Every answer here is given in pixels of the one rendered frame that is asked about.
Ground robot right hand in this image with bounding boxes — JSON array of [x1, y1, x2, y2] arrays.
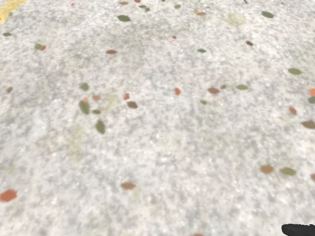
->
[[282, 223, 315, 236]]

